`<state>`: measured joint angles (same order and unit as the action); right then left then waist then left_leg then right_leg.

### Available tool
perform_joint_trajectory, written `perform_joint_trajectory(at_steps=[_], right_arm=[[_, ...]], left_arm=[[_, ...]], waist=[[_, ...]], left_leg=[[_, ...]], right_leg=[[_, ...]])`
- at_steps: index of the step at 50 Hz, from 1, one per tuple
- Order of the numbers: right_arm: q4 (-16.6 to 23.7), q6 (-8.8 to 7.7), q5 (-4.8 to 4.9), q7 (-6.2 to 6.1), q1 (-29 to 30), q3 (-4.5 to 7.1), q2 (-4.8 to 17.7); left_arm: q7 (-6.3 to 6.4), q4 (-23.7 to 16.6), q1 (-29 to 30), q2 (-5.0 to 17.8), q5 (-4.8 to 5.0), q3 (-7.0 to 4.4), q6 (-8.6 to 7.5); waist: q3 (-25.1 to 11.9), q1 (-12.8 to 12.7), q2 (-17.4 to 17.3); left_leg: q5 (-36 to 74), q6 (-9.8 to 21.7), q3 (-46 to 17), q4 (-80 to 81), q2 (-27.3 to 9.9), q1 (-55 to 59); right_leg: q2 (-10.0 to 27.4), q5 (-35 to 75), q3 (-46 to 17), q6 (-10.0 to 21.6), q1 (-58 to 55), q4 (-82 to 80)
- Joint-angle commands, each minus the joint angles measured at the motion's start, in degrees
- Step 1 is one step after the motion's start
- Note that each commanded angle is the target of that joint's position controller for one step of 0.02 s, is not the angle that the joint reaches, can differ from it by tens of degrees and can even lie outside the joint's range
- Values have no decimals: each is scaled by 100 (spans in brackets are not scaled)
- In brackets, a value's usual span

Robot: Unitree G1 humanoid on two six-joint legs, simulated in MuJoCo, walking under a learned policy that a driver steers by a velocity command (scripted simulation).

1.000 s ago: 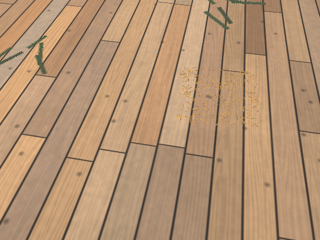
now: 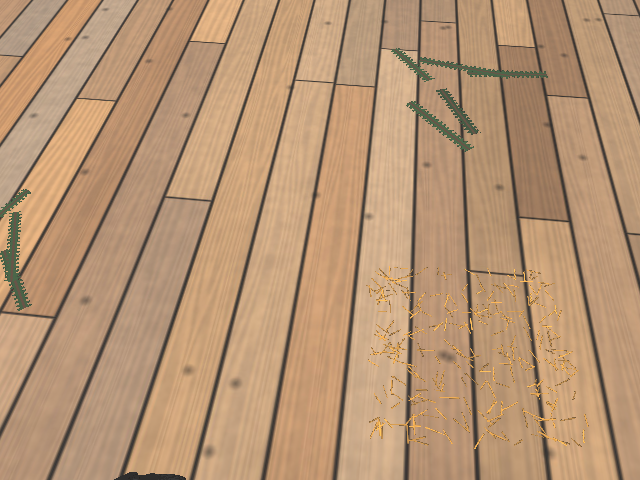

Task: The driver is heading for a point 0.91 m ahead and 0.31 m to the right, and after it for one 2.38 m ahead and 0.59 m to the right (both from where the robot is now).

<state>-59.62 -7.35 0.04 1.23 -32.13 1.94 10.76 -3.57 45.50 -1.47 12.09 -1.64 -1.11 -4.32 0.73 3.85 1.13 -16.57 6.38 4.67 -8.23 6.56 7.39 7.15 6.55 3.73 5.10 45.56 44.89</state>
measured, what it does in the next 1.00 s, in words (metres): walks ahead, turning right: right foot, then left foot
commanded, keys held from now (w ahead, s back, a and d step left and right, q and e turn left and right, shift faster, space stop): w+shift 0.28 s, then w+e+shift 0.70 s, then e+shift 0.02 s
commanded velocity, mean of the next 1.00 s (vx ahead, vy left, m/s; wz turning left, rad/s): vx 0.99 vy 0.00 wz -0.49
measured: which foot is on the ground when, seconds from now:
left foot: down 0.00-0.16, up 0.18-0.56, down 0.58-1.00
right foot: up 0.00-0.12, down 0.14-0.60, up 0.62-1.00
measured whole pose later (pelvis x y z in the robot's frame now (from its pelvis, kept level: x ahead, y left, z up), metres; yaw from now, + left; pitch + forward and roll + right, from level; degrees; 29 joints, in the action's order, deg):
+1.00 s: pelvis +0.94 -0.07 -0.02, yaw -30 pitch +1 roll +2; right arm -55.2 -5.9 -1.3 -0.7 -29.2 2.3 14.2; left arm -5.0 37.9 3.0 16.1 -1.3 -1.4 -1.4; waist 2.7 3.4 1.5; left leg -25.7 -4.1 20.6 -14.9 -0.6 14.9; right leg 1.1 0.2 10.0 10.9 40.9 43.3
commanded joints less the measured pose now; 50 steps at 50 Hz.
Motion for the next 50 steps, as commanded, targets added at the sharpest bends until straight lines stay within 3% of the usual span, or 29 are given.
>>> perform_joint_trajectory(at_steps=[1,4,6,7,8,9,10,11,12,14,16,18,20,23,26,27,28,29,30,31,32,33,34,36,38,42,46,48,50], right_arm=[[307,-152,33,-72,37,60,790],[243,-40,-104,-197,2,100,1169],[242,136,-264,-304,257,182,1435],[317,173,-273,-305,518,192,1384],[545,123,-174,-189,349,39,603],[672,0,168,-73,-181,-3,381],[839,-17,107,-145,649,56,800],[977,-33,63,-130,1173,59,820],[1006,-3,-10,-98,1331,27,676],[1073,181,-223,45,1222,-49,363],[1345,258,-343,126,1742,-85,318],[1737,258,-370,166,2584,-124,445],[2013,204,-313,217,3241,-190,462],[2163,172,-164,235,3701,-231,511],[2274,179,-167,84,3709,-136,865],[2172,157,-179,17,3252,-50,1086],[1922,128,-149,-70,2335,62,1320],[1636,117,-170,-179,1200,179,1565],[1528,125,-354,-302,96,314,2026],[1611,144,-495,-215,603,378,2262],[1728,190,-417,-141,1160,361,1705],[1734,169,-364,-123,1527,244,1184],[1615,159,-380,-111,1568,209,977],[1322,93,-303,-119,1366,131,727],[1086,10,-114,-68,1235,101,559],[1020,-121,-124,-29,1368,111,655],[912,-114,-119,-128,1039,163,1062],[944,-17,-117,-225,842,210,1380],[1045,183,-129,-323,906,314,1754]], left_arm=[[-6,-446,718,173,81,57,-48],[111,-406,384,513,54,-44,-65],[262,107,-1470,940,70,-240,-59],[365,419,-2561,1188,-14,-367,-36],[447,501,-3087,1656,-179,-507,-17],[319,520,-2808,1602,-169,-542,-15],[244,511,-2204,1174,-74,-499,-46],[212,552,-1931,797,-30,-414,-108],[204,618,-1764,545,-76,-354,-154],[264,812,-1799,319,-25,-239,-236],[275,969,-2053,391,134,-222,-319],[268,957,-2260,575,163,-243,-361],[263,904,-2310,655,176,-264,-383],[263,889,-2577,1006,237,-339,-418],[292,892,-2697,1191,202,-369,-358],[319,883,-2703,1339,167,-401,-330],[339,856,-2595,1512,102,-444,-275],[345,765,-2336,1530,72,-471,-246],[337,531,-2327,860,24,-338,-261],[306,175,-3011,202,481,-196,-260],[385,242,-2539,714,366,-242,-178],[354,231,-2053,804,279,-277,-118],[296,204,-1852,714,224,-270,-67],[158,47,-1687,427,30,-236,120],[77,-205,-1308,261,1,-200,279],[-78,-725,-428,329,18,-103,341],[-197,-1007,366,488,6,-47,319],[-184,-932,199,646,33,-83,290],[-89,-652,-829,912,35,-190,260]], waist=[[913,-179,-249],[276,-477,-693],[-740,-1373,-917],[-1197,-1882,-797],[-1741,-1611,374],[-2292,-1028,1512],[-1282,-973,578],[-627,-879,-29],[-245,-633,-452],[70,-190,-212],[486,-139,-52],[804,-270,-137],[948,-370,-158],[755,-581,8],[337,-549,232],[-74,-340,379],[-622,98,471],[-1157,684,410],[-2081,902,-341],[-2881,77,-2401],[-2050,78,-1447],[-1152,64,-756],[-665,-23,-298],[-256,-284,-510],[18,-406,-565],[461,-572,-554],[879,-499,-227],[564,-661,-445],[-45,-1237,-629]], left_leg=[[4039,199,-377,901,-1424,-1089],[7125,49,-228,-324,-1658,269],[7615,64,-193,-2671,-1808,268],[6467,102,-118,-4344,-1622,-667],[2414,101,-135,-6662,-904,-2609],[-911,36,-919,-8085,-87,-4436],[-233,215,-1057,-7923,-636,-5042],[200,223,-985,-7559,-840,-4989],[300,207,-1003,-7191,-1038,-4732],[297,47,-1012,-6715,-1277,-4297],[350,-191,-773,-6231,-1512,-4641],[945,-422,-467,-5318,-1544,-4909],[1816,-550,-276,-3932,-1398,-4373],[2732,-515,-74,-2793,-1008,-3321],[2222,-374,-162,-2166,-724,-3129],[1777,-308,-215,-2107,-569,-2572],[1315,-257,-279,-2133,-502,-1594],[1050,-247,-467,-2234,-868,-256],[-937,-250,-1864,-2423,-2273,1035],[-2228,279,-5084,-1049,-3573,2025],[-2775,194,-4836,-662,-3250,1311],[-2094,127,-3685,-713,-2988,465],[-990,70,-2915,-608,-2790,-256],[-14,-49,-1822,-470,-2526,-1037],[697,-265,-947,-302,-2313,-1221],[2062,-396,430,55,-1973,-1668],[3879,-571,1288,186,-1843,-1274],[6255,-631,1423,-455,-1927,-673],[7890,-636,1354,-2123,-2098,-396]], right_leg=[[-420,534,455,148,-1229,-993],[-1046,-427,623,344,-1807,-1344],[-1227,-1185,381,542,-3546,-1445],[-835,-1666,35,692,-4911,-1463],[674,-3318,-1900,1008,-6422,-1326],[1572,-4281,-5155,1644,-7293,-2624],[1204,-4249,-4483,1360,-6570,-2998],[1058,-3541,-3586,1233,-5605,-3130],[836,-3026,-3006,1062,-4805,-3286],[448,-2790,-2240,814,-3737,-3572],[206,-2472,-1984,881,-3330,-3868],[12,-1795,-1691,987,-3041,-4187],[-258,-759,-1332,898,-2706,-4245],[-183,553,-1333,765,-3022,-4403],[-57,2352,-1390,599,-4478,-3500],[-18,3102,-1439,488,-4749,-2785],[-69,3240,-1439,399,-4646,-1625],[-304,2381,-1401,341,-3857,-173],[-623,-61,-1201,387,-2818,1889],[-1254,-3222,-986,228,-1038,3617],[-793,-2775,-972,348,-396,3868],[-529,-2262,-870,318,-268,3592],[-354,-2117,-831,277,-443,3359],[-92,-2092,-796,208,-625,3169],[66,-1925,-694,183,-342,3074],[18,-712,-262,176,-260,2104],[-344,-177,558,443,-821,253],[-802,-345,877,621,-1458,-103],[-1238,-911,954,755,-2540,-255]])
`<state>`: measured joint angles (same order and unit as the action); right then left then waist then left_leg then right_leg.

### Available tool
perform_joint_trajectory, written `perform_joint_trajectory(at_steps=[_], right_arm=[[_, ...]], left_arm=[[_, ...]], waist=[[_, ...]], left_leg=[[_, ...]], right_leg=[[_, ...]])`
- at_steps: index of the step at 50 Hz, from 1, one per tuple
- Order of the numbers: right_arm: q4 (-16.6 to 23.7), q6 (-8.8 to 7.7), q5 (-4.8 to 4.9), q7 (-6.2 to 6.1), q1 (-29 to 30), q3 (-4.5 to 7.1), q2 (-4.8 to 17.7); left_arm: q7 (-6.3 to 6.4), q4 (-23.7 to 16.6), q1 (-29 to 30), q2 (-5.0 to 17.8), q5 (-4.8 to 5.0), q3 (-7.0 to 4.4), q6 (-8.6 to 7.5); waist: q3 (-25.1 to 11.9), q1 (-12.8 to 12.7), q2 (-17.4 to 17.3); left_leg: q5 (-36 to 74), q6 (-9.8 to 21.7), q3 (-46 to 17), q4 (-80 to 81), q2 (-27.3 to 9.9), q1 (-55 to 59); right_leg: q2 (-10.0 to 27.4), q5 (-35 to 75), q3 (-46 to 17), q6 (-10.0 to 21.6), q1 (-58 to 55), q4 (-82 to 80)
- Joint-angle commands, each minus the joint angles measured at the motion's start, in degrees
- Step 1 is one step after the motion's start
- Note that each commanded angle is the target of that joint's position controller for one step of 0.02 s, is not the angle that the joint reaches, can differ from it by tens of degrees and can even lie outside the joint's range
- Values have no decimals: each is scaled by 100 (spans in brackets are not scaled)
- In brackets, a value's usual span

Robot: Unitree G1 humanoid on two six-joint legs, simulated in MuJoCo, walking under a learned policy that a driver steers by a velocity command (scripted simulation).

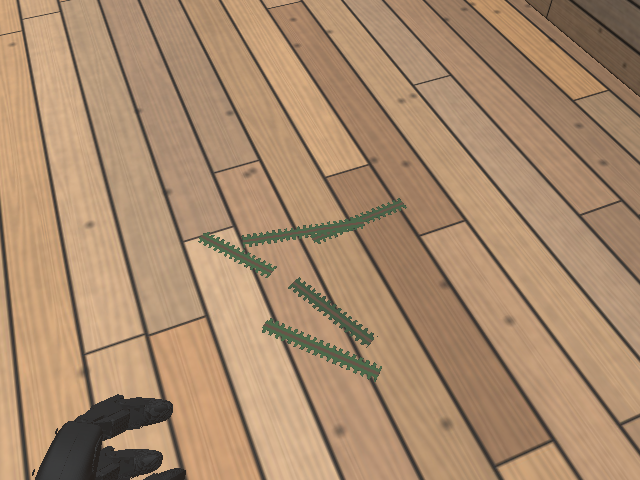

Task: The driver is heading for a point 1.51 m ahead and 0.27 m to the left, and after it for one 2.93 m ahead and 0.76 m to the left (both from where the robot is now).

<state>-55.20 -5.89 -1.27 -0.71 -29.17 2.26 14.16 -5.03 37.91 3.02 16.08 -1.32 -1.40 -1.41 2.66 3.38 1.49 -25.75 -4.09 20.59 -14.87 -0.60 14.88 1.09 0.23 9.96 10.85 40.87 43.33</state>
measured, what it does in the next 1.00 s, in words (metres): walks ahead: right foot, then left foot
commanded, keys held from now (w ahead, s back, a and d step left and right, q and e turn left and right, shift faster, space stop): e+shift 0.18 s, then q+shift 0.82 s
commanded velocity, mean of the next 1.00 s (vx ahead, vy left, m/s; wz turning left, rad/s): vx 0.22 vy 0.00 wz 0.19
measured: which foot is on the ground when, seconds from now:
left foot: down 0.00-0.04, up 0.06-0.46, down 0.48-0.90, up 0.92-1.00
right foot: up 0.00-0.02, down 0.04-0.48, up 0.50-0.86, down 0.88-1.00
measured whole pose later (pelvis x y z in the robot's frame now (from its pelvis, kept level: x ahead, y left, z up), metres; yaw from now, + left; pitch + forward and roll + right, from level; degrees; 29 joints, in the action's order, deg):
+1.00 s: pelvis +0.43 -0.05 +0.03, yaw +14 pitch +2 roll +0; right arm -32.4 3.1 1.4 -1.0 -11.1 6.1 20.5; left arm 2.0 40.1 -7.5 16.0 -1.4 -4.4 -0.5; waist 1.8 1.0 -2.7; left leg -23.6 -2.0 -10.7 -55.6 9.3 -31.8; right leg -2.3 -10.1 -4.5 0.3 17.5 25.8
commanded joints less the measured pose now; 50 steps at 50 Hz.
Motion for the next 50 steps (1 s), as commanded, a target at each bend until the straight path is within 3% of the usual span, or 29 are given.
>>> perform_joint_trajectory(at_steps=[1,2,3,4,5,6,7,10,12,15,18,20,22,23,24,25,26,27,29,31,33,36,43,44,45,46,47,48,50], right_arm=[[710,131,3,-139,857,327,1510],[783,170,35,-80,948,334,1433],[948,163,8,17,952,255,859],[1533,135,112,-27,422,174,721],[1698,23,79,-53,951,95,816],[2116,-322,280,-87,1556,128,876],[2015,-363,275,-149,1689,167,902],[1865,-71,149,-159,1208,349,1148],[1984,-44,7,-153,1569,231,691],[1939,-102,34,-10,1989,26,164],[2077,-110,155,174,2581,42,379],[2242,-139,171,280,2752,171,728],[2185,-163,151,372,2184,314,1000],[1992,-181,138,394,1389,369,1038],[1837,-204,116,366,435,437,1216],[1927,-154,-15,321,666,413,1435],[2215,-32,-133,234,1167,443,1486],[2452,117,-27,115,1622,416,1226],[2625,364,153,-4,1872,289,972],[2706,470,187,-26,2076,325,1035],[2673,572,176,-59,1952,387,1081],[2596,702,224,-143,1759,498,1254],[2710,905,269,-171,1840,596,1235],[2745,909,307,-162,1913,574,1176],[2724,922,316,-150,1704,503,949],[2898,897,385,-120,1819,464,822],[2836,788,272,-43,1625,573,1236],[2657,778,257,1,1525,643,1490],[2417,876,230,-15,1303,595,1298]], left_arm=[[141,426,-2393,693,-23,-277,-64],[292,758,-3213,853,-50,-421,-104],[451,769,-2715,1229,90,-576,-59],[392,503,-2637,1994,-123,-730,21],[455,278,-2660,1875,-48,-773,69],[328,-27,-2147,1522,217,-703,-177],[280,-36,-1608,1196,318,-603,-307],[359,-292,-855,742,286,-458,-353],[530,-175,-988,644,261,-426,-297],[758,184,-1755,428,214,-348,-115],[795,365,-2025,382,139,-287,-89],[818,341,-1881,561,71,-337,-88],[873,204,-1631,690,64,-391,-29],[910,54,-1282,706,84,-403,16],[922,-182,-857,689,42,-396,18],[818,-316,-1629,150,-172,-274,37],[641,-270,-2232,409,-1,-246,-10],[555,-256,-1850,713,115,-285,17],[548,-444,-1117,539,-25,-246,136],[554,-501,-1158,364,-10,-225,196],[620,-404,-1103,220,51,-205,151],[680,-306,-1025,223,117,-215,109],[621,-105,-923,518,232,-389,-91],[621,-9,-1142,612,224,-445,-110],[642,-10,-1222,858,155,-516,-85],[646,-25,-1174,1203,-50,-568,-20],[646,-179,-892,954,-192,-539,-45],[701,-347,-546,628,-129,-453,-42],[803,-447,-357,456,52,-379,20]], waist=[[-723,-1664,-654],[-1089,-1873,-328],[-602,-1236,936],[-1872,-788,1025],[-2311,-1002,-73],[-1867,-823,-466],[-1178,-381,-1137],[-374,268,-1064],[-293,70,-754],[-913,-491,-122],[-698,-847,224],[-546,-803,336],[-745,-475,407],[-955,-37,385],[-1359,513,-16],[-1679,-180,-1621],[-2440,-368,-1684],[-1996,-277,-950],[-1024,-324,295],[-652,-571,-38],[-773,-469,-386],[-1158,-362,-828],[-971,-251,-1314],[-995,-377,-1226],[-1236,-295,-687],[-1050,-191,1036],[-1005,-83,1317],[-863,-21,894],[-633,-46,364]], left_leg=[[8803,495,-397,-2960,-1515,-1498],[6843,443,-486,-4749,-1290,-2257],[262,245,-598,-6781,-113,-4100],[-791,-49,-1591,-8676,292,-5799],[-304,14,-2392,-8488,45,-6215],[-397,141,-3059,-7993,247,-6211],[-147,138,-3063,-7414,-65,-6147],[175,-70,-2842,-5986,-491,-4979],[927,-80,-2215,-4679,-402,-4467],[3232,49,-1844,-2909,-43,-3845],[3927,312,-1953,-2042,-12,-4116],[3305,531,-1963,-1857,86,-4465],[2506,744,-1794,-1823,303,-4367],[2668,891,-1777,-1512,354,-3764],[4302,1280,-2531,-1130,-127,-2539],[6444,2209,-4983,-1170,-1402,-990],[4522,2770,-6649,-665,-1906,-383],[2793,2534,-6353,-562,-1763,-900],[1148,1983,-5551,-144,-1087,-2466],[788,1664,-5025,37,-490,-3395],[1479,1562,-4650,-55,-172,-3507],[1501,1481,-4814,-218,-198,-3165],[478,1137,-5576,-382,-40,-2970],[217,988,-5484,-588,134,-3220],[-722,766,-5093,-1385,475,-3781],[-1095,522,-3678,-2752,1185,-4979],[-732,259,-3388,-4169,856,-5273],[-306,136,-3182,-4792,609,-5306],[292,-7,-2911,-5663,432,-5402]], right_leg=[[-769,-399,129,319,-3214,-275],[-751,-115,-375,423,-4460,-949],[56,1625,-1608,485,-5171,-947],[1418,3834,-4226,1897,-6869,-1003],[1609,2669,-4891,1929,-6749,-1792],[1420,1099,-5365,1850,-6100,-2446],[1234,800,-4947,1506,-5079,-2612],[725,2293,-3413,1010,-2685,-2647],[117,3462,-2357,589,-1785,-2389],[-335,3032,-1499,-46,-2174,-2122],[76,2178,-1616,-332,-2799,-2044],[347,2351,-1692,-483,-3216,-1682],[480,3515,-1686,-588,-3589,-848],[387,3941,-1533,-725,-3444,-21],[-106,2596,-1223,-961,-2689,1797],[-1220,-3462,-1111,-1395,-751,3712],[-1140,-3599,-2084,-1365,-2,4582],[-836,-3085,-2212,-1280,304,4728],[-597,-2454,-1975,-1222,181,3934],[-493,-2266,-1853,-1226,-384,2529],[-646,-2244,-1593,-1336,-865,1332],[-713,-1902,-1750,-1428,-1247,436],[-671,-1427,-1935,-1193,-2213,-1576],[-434,-1009,-1923,-1077,-2788,-2189],[434,-1042,-2496,-725,-3599,-2446],[1528,-628,-3733,39,-3818,-2682],[2026,-337,-4193,366,-3541,-2768],[1828,-265,-3575,247,-3359,-2653],[1288,-349,-2665,-60,-3204,-2495]])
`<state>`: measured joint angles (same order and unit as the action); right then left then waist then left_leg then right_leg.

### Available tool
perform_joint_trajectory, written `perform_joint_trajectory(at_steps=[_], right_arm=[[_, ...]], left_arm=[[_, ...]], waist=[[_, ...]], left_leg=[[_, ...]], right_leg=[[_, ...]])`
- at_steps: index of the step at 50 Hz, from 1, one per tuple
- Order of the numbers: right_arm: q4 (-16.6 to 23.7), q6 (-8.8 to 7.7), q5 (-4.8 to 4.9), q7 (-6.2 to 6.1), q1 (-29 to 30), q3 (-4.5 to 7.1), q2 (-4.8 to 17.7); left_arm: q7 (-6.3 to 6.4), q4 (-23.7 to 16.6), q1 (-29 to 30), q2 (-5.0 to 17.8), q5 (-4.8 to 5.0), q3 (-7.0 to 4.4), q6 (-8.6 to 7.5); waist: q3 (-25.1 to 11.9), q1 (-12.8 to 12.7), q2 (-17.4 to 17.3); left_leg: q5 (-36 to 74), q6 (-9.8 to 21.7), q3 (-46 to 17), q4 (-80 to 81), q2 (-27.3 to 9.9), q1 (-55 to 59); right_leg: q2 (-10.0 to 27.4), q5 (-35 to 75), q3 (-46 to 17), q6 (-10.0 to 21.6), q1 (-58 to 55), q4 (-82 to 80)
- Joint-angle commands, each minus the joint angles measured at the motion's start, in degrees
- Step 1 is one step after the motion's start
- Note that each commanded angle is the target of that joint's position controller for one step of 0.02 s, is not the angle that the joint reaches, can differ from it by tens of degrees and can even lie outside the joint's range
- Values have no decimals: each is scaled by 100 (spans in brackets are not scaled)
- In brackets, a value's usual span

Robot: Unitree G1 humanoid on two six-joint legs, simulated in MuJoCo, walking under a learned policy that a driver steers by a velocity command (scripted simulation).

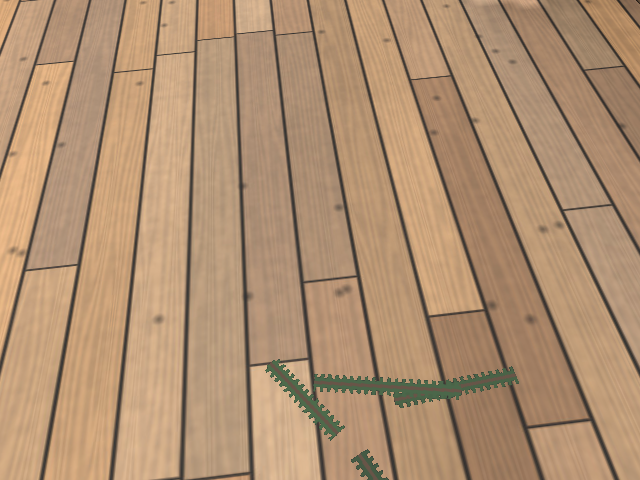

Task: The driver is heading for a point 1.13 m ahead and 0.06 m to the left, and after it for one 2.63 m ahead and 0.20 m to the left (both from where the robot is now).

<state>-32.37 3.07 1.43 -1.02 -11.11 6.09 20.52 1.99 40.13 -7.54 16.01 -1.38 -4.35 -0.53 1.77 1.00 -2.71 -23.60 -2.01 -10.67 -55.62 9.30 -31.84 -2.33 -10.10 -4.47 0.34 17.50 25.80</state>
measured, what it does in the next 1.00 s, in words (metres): walks ahead: left foot, then right foot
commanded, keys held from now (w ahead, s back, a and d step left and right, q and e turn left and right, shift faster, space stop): q+shift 0.16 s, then w+q+shift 0.02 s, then w+shift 0.44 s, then w+e+shift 0.38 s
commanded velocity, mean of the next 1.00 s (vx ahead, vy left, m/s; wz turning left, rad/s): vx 0.61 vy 0.00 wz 0.20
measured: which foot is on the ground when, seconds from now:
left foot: up 0.00-0.36, down 0.38-0.82, up 0.84-1.00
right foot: down 0.00-0.36, up 0.38-0.76, down 0.78-1.00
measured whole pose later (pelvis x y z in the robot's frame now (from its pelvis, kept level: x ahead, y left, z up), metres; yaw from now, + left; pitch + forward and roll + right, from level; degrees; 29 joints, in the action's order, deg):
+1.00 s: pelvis +0.46 +0.16 +0.00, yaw +9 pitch +0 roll -1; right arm -38.3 -4.5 -4.3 1.1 -7.5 -1.2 14.4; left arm -1.3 49.5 -26.3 17.6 -0.4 -3.8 -2.2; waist 1.3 -2.5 -1.3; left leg -16.6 0.2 -4.8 -66.3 -5.3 -33.0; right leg -10.9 -13.9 -2.7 9.4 11.3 25.4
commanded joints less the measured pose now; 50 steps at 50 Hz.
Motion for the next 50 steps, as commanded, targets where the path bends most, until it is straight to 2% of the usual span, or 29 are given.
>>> perform_joint_trajectory(at_steps=[1,4,8,10,12,16,17,18,19,20,21,22,23,25,27,30,34,35,37,38,39,40,41,42,43,44,45,47,50], right_arm=[[145,5,-30,44,-529,142,500],[423,-11,54,78,56,8,298],[602,-36,11,137,341,-70,167],[621,-57,6,192,412,-115,138],[579,-107,21,248,379,-126,154],[174,-264,-4,282,-98,-137,64],[-107,-309,-10,277,-558,-147,-24],[-460,-342,-12,244,-1199,-92,75],[-687,-398,-9,213,-2038,25,374],[-542,-429,-610,251,-2395,34,1122],[-382,-437,-501,173,-2026,79,1049],[-375,-455,-427,158,-1741,-22,790],[-382,-488,-407,182,-1464,-99,594],[-403,-595,-298,189,-1089,-204,394],[-586,-711,-249,227,-1227,-235,316],[-821,-806,-224,224,-1395,-220,311],[-1198,-890,-240,178,-1572,-210,434],[-1282,-898,-263,169,-1539,-217,468],[-1409,-874,-382,95,-1595,-178,696],[-1428,-801,-473,42,-1518,-136,842],[-1384,-707,-505,-11,-1278,-99,917],[-1297,-710,-470,-36,-1169,-127,842],[-1011,-804,-319,146,-1364,-340,-2],[-845,-937,-391,205,-1187,-387,28],[-653,-1018,-382,200,-539,-376,246],[-609,-1078,-394,193,-383,-426,273],[-574,-1058,-458,185,-298,-465,183],[-501,-848,-594,184,-293,-521,104],[-190,-656,-591,219,417,-601,16]], left_arm=[[133,-664,645,484,69,-54,-37],[170,-563,207,662,-13,-85,43],[113,-457,-44,957,-8,-203,95],[40,-393,-283,1176,95,-296,49],[-44,-372,-263,1293,220,-337,-50],[-235,-193,-181,1211,381,-300,-236],[-268,-143,-109,1113,403,-264,-240],[-288,-107,-138,838,343,-176,-263],[-331,-201,113,397,210,-13,-325],[-413,-656,247,-95,-340,131,-254],[-436,-815,848,367,-455,32,-234],[-490,-839,1021,532,-269,-6,-261],[-552,-640,600,632,-184,-11,-303],[-657,-350,41,811,-186,-49,-233],[-668,-396,198,709,-133,-12,-120],[-666,-588,689,500,-68,110,-109],[-709,-745,1123,373,-10,231,-109],[-681,-728,1058,349,3,245,-100],[-572,-599,547,464,25,197,-75],[-523,-396,-234,611,43,129,-82],[-460,18,-1570,782,45,27,-96],[-374,316,-2553,1158,-8,-128,-112],[-308,429,-2563,1776,-68,-321,-75],[-379,332,-2005,1662,62,-288,-83],[-376,305,-1678,1488,64,-289,-98],[-359,383,-1678,1273,76,-259,-134],[-321,408,-1528,1142,76,-228,-168],[-301,454,-1352,844,84,-102,-248],[-295,426,-1478,904,142,-104,-388]], waist=[[-404,144,730],[-292,-205,923],[-537,-401,1093],[-742,-527,1156],[-625,-444,1240],[-342,-82,1046],[-315,163,861],[-387,407,467],[-505,839,-468],[-571,870,-2005],[-47,957,-784],[250,782,-387],[270,480,-359],[249,108,-485],[480,50,-344],[685,68,-256],[882,114,-198],[799,47,-155],[159,-203,-429],[-354,-591,-615],[-980,-1225,-583],[-1433,-1627,-142],[-1510,-1044,1629],[-1671,-683,1600],[-907,-670,1041],[-530,-502,327],[-256,-278,76],[74,75,252],[499,17,273]], left_leg=[[186,-279,401,-1934,-665,-838],[514,-450,865,-1430,-1085,-1209],[445,-529,1010,-525,-1426,-914],[366,-369,1168,-92,-1486,-502],[136,-92,1290,434,-1411,-68],[55,477,1601,2048,-1167,1383],[457,604,1818,2676,-1007,2120],[420,698,1929,2912,-782,3153],[15,961,665,3294,-1486,4396],[-1164,1282,-2237,4194,-2929,5148],[-1367,1683,-2721,4512,-3292,4559],[-1255,1624,-2126,4471,-3044,4188],[-984,1482,-1553,4544,-2668,3801],[-507,1320,-778,4911,-2177,3218],[150,1372,-369,5156,-2042,3037],[1112,1338,222,5313,-1876,2960],[2707,1189,981,5824,-2137,3324],[3862,1099,1294,5617,-2117,3502],[7195,928,1673,4466,-2237,4036],[8287,849,1775,3358,-2292,4191],[8576,768,1870,1716,-2231,3828],[7312,691,1871,-220,-1964,2536],[2205,419,1703,-2592,-792,207],[217,516,630,-3183,-447,-750],[622,571,412,-3185,-782,-1168],[911,588,421,-2679,-1070,-980],[911,540,463,-2159,-1284,-730],[604,311,507,-1567,-1463,-303],[923,-3,817,-494,-1614,-415]], right_leg=[[1569,958,-937,1026,-770,-758],[1507,1322,-378,1159,-1198,-840],[1822,1770,22,1298,-1613,-771],[1963,-197,-29,1220,-1467,-1157],[2039,-1689,-150,1101,-1133,-1476],[2004,-2160,188,929,-502,-1376],[1877,-2325,432,855,-119,-1047],[1620,-2341,768,709,519,-349],[1155,-1785,1340,356,1724,1747],[183,-2826,1484,198,3834,3736],[614,-2027,629,188,4661,4234],[884,-1257,462,173,4631,4263],[951,-790,483,110,4174,4087],[989,-257,539,-56,3382,3843],[926,139,627,-128,3367,3650],[839,716,701,-72,3121,2655],[639,942,1075,462,2349,1477],[448,785,1213,650,2014,1284],[-143,207,1487,908,1135,1412],[-387,-159,1487,1020,450,1537],[-605,-429,1482,1124,-844,1409],[-267,-1023,714,1225,-2436,1199],[1116,-3245,-2298,1946,-3474,225],[1569,-3507,-4664,2135,-3509,-1007],[1511,-2986,-4274,1990,-2979,-1218],[1401,-2239,-3647,1876,-2257,-1262],[1191,-1853,-3104,1758,-1571,-1322],[760,-1388,-2376,1760,-494,-1461],[523,-1129,-1947,1836,322,-1910]])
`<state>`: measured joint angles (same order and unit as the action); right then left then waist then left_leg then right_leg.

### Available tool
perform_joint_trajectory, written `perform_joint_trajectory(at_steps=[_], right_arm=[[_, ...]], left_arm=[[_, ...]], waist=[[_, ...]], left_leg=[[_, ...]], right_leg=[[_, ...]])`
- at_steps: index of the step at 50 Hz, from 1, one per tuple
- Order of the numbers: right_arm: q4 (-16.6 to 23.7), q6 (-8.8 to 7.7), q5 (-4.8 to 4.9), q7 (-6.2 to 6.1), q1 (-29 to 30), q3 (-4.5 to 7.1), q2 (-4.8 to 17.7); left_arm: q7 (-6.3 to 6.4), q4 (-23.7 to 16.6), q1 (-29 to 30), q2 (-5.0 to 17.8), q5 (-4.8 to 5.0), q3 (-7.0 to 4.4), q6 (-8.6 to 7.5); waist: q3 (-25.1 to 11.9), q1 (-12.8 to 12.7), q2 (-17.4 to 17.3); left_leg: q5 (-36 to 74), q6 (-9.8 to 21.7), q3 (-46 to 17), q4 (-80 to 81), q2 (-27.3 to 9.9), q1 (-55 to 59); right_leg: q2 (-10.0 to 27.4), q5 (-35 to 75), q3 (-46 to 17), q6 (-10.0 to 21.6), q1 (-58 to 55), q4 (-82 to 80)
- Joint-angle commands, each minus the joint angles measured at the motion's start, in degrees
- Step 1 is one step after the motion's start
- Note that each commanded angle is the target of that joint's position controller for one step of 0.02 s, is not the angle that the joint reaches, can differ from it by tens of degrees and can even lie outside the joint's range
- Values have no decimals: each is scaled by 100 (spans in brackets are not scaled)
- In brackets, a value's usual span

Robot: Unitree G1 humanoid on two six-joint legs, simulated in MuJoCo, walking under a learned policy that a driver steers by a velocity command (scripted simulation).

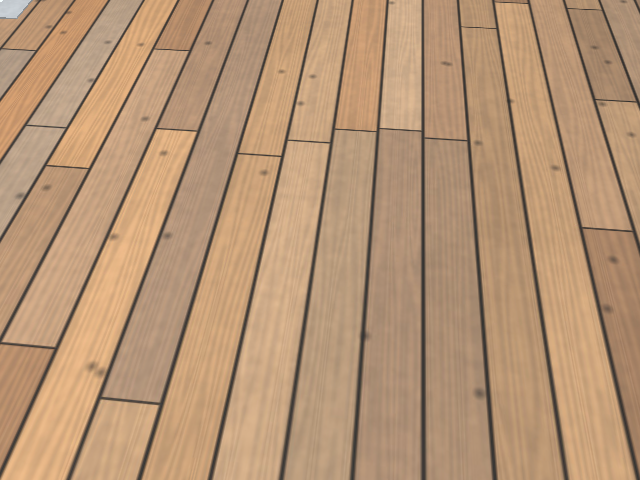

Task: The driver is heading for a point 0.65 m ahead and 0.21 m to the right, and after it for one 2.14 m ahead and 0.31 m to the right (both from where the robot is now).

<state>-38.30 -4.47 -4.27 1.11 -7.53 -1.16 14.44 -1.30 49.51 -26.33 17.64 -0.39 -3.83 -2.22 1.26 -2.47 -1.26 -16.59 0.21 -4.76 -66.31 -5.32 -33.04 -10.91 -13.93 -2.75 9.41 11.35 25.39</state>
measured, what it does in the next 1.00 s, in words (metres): walks ahead, turning right: left foot, then right foot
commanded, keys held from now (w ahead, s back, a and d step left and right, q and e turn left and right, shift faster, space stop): w+e+shift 0.64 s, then w+q+shift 0.36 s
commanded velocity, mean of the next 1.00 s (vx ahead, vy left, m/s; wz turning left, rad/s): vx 0.99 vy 0.00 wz -0.59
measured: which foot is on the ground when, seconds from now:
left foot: up 0.00-0.22, down 0.24-0.70, up 0.72-1.00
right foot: down 0.00-0.26, up 0.28-0.68, down 0.70-1.00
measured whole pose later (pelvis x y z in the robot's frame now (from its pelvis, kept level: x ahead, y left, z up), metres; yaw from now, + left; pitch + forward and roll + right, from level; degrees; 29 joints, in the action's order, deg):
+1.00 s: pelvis +0.87 -0.25 -0.01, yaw -33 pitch +0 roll -1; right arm -44.6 -1.4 -0.1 3.1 -10.7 1.1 15.6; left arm -0.9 50.8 -24.8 16.0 -0.8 -2.1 -7.2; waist 2.6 -1.8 -1.5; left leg 3.3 4.2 1.4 -51.1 -6.3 -45.5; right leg -7.7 -19.8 10.1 6.5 -8.0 10.7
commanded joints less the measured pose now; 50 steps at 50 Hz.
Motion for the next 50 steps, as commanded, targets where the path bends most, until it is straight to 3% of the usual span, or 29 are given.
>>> perform_joint_trajectory(at_steps=[1,5,8,10,11,12,13,14,15,16,17,18,21,25,28,29,31,33,34,35,36,37,38,39,40,42,44,47,50], right_arm=[[582,85,43,38,515,96,616],[821,37,188,121,1328,26,491],[912,7,217,75,1438,80,648],[707,-13,228,-28,714,223,962],[485,-37,269,-121,-216,351,1216],[225,-59,237,-257,-1460,497,1503],[95,-83,1,-370,-2476,649,1917],[133,-42,-23,-284,-1860,724,2214],[267,0,43,-241,-1161,657,1514],[234,15,82,-223,-909,546,1058],[95,19,51,-206,-937,504,876],[-103,-11,64,-224,-1104,469,815],[-553,-168,260,-104,-1411,398,529],[-659,-312,259,-67,-1126,409,659],[-826,-322,243,-104,-1344,456,885],[-881,-316,246,-128,-1552,468,987],[-901,-212,252,-223,-1830,538,1313],[-820,-41,237,-310,-1607,599,1617],[-726,3,218,-290,-1354,566,1573],[-747,26,168,-193,-1463,518,1188],[-312,2,340,-172,-2325,333,554],[-95,-90,403,-185,-1447,388,1054],[-110,-106,478,-178,-1156,377,1045],[-256,-76,451,-139,-1175,346,943],[-401,26,390,-96,-1317,319,807],[-665,286,316,33,-1614,308,587],[-603,381,347,125,-1159,309,473],[-392,302,439,183,-353,263,298],[-256,200,437,283,235,197,212]], left_arm=[[44,-530,338,766,35,-170,-236],[16,-484,24,927,111,-276,-264],[84,-442,-54,1050,124,-324,-254],[137,-459,71,1262,85,-367,-242],[114,-474,231,1472,32,-403,-245],[84,-537,526,1342,-16,-370,-302],[94,-714,424,418,44,-139,-366],[72,-1076,-100,121,274,36,-328],[132,-861,428,609,88,-1,-209],[70,-871,868,717,-25,-34,-154],[-8,-878,1135,681,-82,-37,-95],[-100,-995,1338,545,-158,-20,-28],[-247,-1315,1709,150,-160,118,191],[-362,-1775,2397,156,-125,235,237],[-472,-1930,3076,193,-134,301,224],[-492,-1933,3197,189,-137,313,204],[-448,-1776,2874,319,-134,270,176],[-333,-1299,1326,611,-180,122,133],[-208,-821,2,829,-206,-30,106],[-41,-600,-47,1155,-186,-197,142],[20,-928,491,1730,-303,-269,160],[92,-1031,214,1526,-189,-300,204],[168,-884,487,1320,-204,-260,135],[181,-790,727,981,-226,-172,27],[181,-744,890,781,-239,-100,-112],[162,-596,964,433,-149,23,-343],[85,-450,892,360,-96,35,-503],[5,-331,767,243,-55,77,-621],[86,-208,487,313,5,129,-677]], waist=[[720,243,151],[528,-214,323],[268,-258,387],[-308,96,392],[-886,621,378],[-1449,1282,339],[-2266,1405,-845],[-2842,660,-2591],[-1831,707,-1329],[-1115,720,-575],[-723,683,-101],[-440,603,-166],[-24,361,-398],[376,82,-386],[797,180,-18],[783,223,7],[369,2,-272],[-460,-844,-542],[-916,-1377,-509],[-875,-1054,331],[-1784,-39,1413],[-2206,-635,539],[-1060,-409,164],[-327,-98,-272],[-69,170,-411],[285,536,-304],[567,479,17],[690,309,269],[615,138,160]], left_leg=[[675,-326,340,1151,-124,-274],[2353,-346,522,2857,232,418],[2303,-215,419,3525,412,768],[1535,-108,414,3719,708,1845],[988,-42,454,3657,738,2874],[396,69,140,3405,269,4346],[-2135,300,-1625,3711,-1273,5800],[-3086,780,-4858,5083,-2396,6050],[-3540,762,-4245,5170,-1967,5196],[-2488,699,-3052,5052,-1707,4430],[-1311,624,-2249,5079,-1489,3872],[-631,573,-1609,5152,-1303,3519],[775,378,-409,5373,-1167,3135],[2256,236,1073,5797,-869,2610],[3181,89,1918,6105,-610,2627],[4454,11,2072,5930,-588,2801],[7108,-68,2149,5040,-698,3455],[8052,36,1945,3060,-1000,3201],[7261,195,1823,1499,-967,2368],[1666,203,1775,-743,-124,1003],[-1491,123,1070,-2767,288,-672],[-706,171,297,-2893,364,-1252],[-279,195,331,-2550,150,-1534],[-63,221,242,-2025,-53,-1196],[2,219,62,-1705,-171,-708],[144,139,-117,-985,-371,-42],[662,149,-2,-321,-398,-319],[1919,343,538,992,-151,-425],[2806,560,1214,2254,172,-72]], right_leg=[[1313,-533,-2068,896,1139,-2037],[1166,1179,-1898,498,741,-1901],[1344,2521,-2009,287,-176,-1403],[1330,4166,-1991,24,-602,-370],[1238,4591,-1895,-95,-537,794],[995,3961,-1763,-186,272,2298],[519,712,-1205,-185,1565,4412],[312,-1414,-632,-290,2779,5564],[871,-707,-491,-215,3226,5707],[1106,-270,-342,-255,3209,5419],[1279,-156,-280,-295,3082,5209],[1415,-160,-269,-315,3083,5098],[1692,-85,-157,-341,3381,4967],[1688,997,200,-360,3327,4090],[1430,1462,947,-154,2740,2541],[1217,1467,1247,-41,2398,2194],[742,1134,1571,130,1766,1965],[449,642,1211,378,-86,1802],[514,653,659,589,-1747,1283],[1140,56,-315,665,-2742,1049],[2897,883,-3031,1242,-4023,793],[2991,-492,-3796,1294,-3853,-454],[2964,-842,-3210,1107,-2829,-949],[2809,-691,-2578,876,-1668,-1149],[2665,-287,-2023,717,-821,-1270],[2332,32,-1050,348,212,-1647],[2024,700,-211,14,355,-1946],[1495,2638,1023,-451,99,-2046],[1587,4062,1519,-648,-490,-2193]])
Velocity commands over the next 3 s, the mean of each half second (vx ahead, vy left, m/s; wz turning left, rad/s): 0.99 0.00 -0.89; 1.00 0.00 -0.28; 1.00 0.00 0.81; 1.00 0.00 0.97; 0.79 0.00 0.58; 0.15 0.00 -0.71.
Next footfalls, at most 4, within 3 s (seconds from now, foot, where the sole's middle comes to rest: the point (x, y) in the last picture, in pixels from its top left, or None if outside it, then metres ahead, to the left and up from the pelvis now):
0.24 left None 0.47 0.14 -0.77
0.70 right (447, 365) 0.77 -0.22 -0.77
1.14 left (492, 230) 1.19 -0.38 -0.77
1.56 right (572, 148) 1.54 -0.68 -0.77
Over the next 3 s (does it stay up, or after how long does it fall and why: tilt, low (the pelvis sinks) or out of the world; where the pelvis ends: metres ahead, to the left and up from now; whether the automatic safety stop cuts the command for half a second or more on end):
stays up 2.29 -0.27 0.01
